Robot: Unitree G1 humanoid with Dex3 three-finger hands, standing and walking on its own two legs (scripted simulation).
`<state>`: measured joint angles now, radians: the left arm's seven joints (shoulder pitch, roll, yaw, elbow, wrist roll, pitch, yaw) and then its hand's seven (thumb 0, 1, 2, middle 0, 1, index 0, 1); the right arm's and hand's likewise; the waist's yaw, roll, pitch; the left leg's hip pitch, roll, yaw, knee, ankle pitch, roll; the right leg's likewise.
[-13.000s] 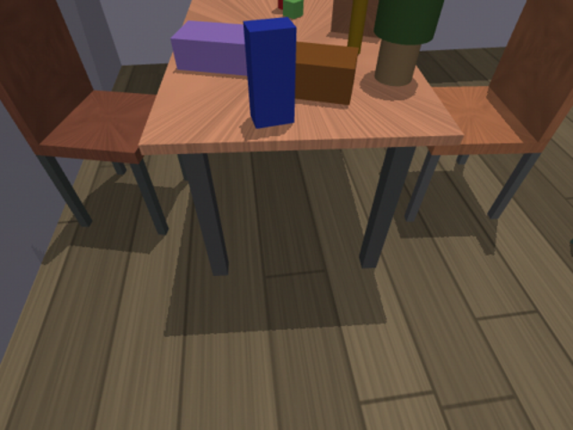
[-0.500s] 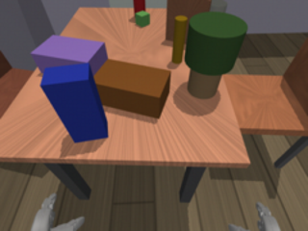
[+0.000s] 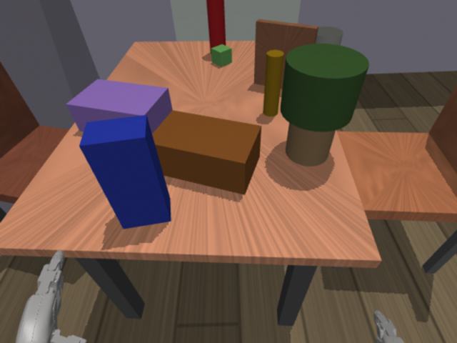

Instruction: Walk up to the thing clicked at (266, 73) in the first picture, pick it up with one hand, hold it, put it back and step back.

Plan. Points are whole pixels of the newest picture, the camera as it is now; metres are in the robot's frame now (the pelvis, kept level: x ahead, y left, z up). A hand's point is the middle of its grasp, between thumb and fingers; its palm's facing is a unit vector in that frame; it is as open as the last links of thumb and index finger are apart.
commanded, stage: rise first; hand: left
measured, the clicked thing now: (133, 177) +0.42 +0.22 +0.07
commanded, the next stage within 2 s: go down in 1.06 s
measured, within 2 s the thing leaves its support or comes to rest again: neither
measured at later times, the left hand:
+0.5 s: hand (57, 310) +0.17 +0.25 +0.09, palm faces +0.32 -0.85 -0.42, open 17.6 cm
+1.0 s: hand (39, 301) +0.16 +0.25 +0.13, palm faces +0.34 -0.82 -0.45, open 17.6 cm
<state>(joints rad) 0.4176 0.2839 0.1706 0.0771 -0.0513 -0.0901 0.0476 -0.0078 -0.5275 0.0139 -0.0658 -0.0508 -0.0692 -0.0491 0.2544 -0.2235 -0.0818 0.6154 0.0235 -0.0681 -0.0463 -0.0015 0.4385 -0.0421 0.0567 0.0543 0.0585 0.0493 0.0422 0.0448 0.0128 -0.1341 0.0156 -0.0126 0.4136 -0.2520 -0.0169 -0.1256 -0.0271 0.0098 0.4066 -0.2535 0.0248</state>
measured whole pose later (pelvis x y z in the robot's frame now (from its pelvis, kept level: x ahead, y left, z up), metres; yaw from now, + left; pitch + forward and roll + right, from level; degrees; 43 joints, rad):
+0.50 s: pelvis -0.01 -0.01 +0.00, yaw +1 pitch -3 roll +0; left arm 0.48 0.32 0.26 -0.16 -0.04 -0.20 0.02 -0.01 -0.58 0.01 -0.07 -0.06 -0.07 -0.06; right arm 0.21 -0.22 -0.12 0.70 0.01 -0.09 -0.04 0.00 0.46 -0.04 0.06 0.05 0.06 0.05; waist 0.06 0.06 0.04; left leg -0.13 0.02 -0.04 0.41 -0.23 -0.03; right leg -0.12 -0.03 -0.02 0.42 -0.25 0.01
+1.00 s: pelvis -0.02 -0.01 +0.00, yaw +1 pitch -4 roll +0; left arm 0.47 0.34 0.31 -0.24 -0.04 -0.28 0.01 -0.01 -0.60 0.06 -0.08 -0.06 -0.07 -0.07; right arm 0.22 -0.22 -0.15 0.71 0.01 -0.12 -0.03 0.00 0.46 -0.06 0.06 0.06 0.06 0.05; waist 0.06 0.06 0.05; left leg -0.13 0.01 -0.04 0.41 -0.22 -0.02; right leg -0.12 -0.03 -0.01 0.42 -0.24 0.02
